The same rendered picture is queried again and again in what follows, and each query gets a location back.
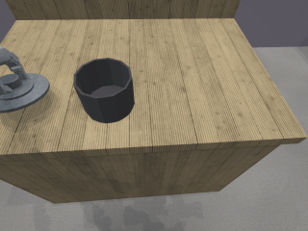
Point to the table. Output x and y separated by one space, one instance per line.
206 109

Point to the knob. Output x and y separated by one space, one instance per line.
11 80

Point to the pot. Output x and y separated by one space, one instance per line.
105 89

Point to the lid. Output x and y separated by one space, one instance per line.
30 92

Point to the left robot hand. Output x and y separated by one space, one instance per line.
12 61

